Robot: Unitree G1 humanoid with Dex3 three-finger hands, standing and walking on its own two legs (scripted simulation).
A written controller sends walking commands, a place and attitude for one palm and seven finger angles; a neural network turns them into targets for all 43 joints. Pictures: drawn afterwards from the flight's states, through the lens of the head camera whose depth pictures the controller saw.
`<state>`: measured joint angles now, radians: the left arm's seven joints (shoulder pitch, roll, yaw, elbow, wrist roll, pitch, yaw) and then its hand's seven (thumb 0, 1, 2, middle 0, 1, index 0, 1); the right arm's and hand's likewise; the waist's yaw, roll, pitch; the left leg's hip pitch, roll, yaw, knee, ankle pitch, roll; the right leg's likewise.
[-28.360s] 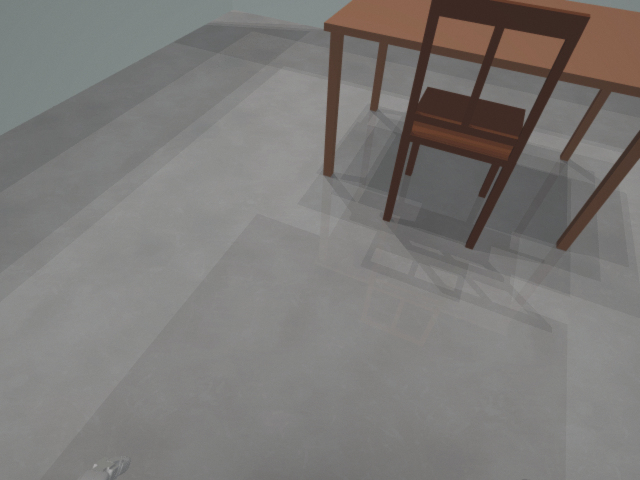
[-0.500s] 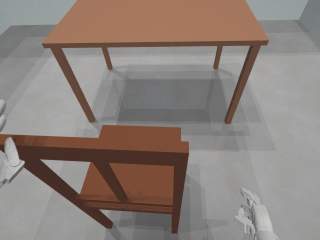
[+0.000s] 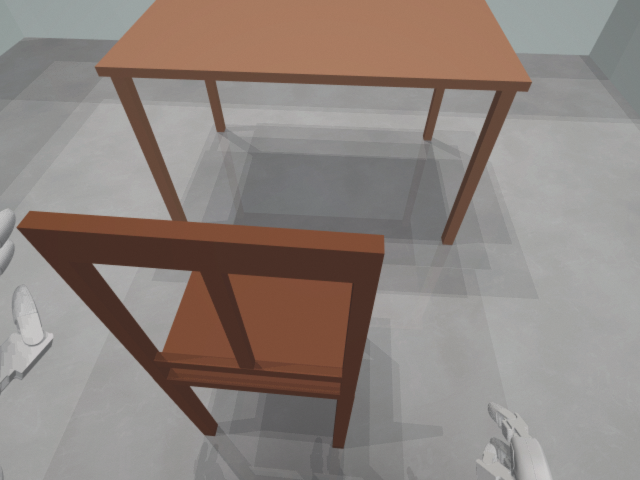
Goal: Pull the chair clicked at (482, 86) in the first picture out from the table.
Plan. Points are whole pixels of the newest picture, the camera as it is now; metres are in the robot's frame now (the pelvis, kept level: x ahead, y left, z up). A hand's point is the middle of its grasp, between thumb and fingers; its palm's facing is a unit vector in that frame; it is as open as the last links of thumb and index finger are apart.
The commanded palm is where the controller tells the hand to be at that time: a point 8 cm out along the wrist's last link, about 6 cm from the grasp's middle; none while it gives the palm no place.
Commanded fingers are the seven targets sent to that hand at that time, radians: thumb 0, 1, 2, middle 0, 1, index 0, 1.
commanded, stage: step back with the hand held close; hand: left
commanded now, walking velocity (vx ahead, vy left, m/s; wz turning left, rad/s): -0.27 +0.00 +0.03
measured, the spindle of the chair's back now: (232, 324) +0.34 +0.17 -0.06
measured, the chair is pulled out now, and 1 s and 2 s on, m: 0.61 0.61 0.61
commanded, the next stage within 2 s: stop stepping back and stand still in 0.96 s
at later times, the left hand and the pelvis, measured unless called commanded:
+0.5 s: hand (4, 373) +0.16 +0.27 +0.17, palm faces +0.48 -0.73 -0.49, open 7.4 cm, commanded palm +0.09 +0.31 +0.19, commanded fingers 0.00 0.90 0.90 -0.20 -0.30 -0.20 -0.30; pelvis -0.03 +0.00 -0.01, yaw +4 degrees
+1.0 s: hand (0, 449) +0.11 +0.24 +0.17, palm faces +0.31 -0.76 -0.58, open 7.4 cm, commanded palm +0.04 +0.29 +0.19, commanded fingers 0.00 0.90 0.90 -0.20 -0.30 -0.20 -0.30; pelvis -0.10 -0.01 +0.00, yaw +0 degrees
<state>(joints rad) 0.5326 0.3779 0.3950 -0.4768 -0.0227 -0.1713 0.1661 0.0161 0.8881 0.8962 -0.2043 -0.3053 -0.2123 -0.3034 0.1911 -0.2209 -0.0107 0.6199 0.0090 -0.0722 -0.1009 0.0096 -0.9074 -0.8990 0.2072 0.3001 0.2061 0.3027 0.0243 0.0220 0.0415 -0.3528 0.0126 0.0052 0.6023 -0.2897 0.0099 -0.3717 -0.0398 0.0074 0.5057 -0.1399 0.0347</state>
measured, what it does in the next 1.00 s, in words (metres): walks backwards: right foot, then left foot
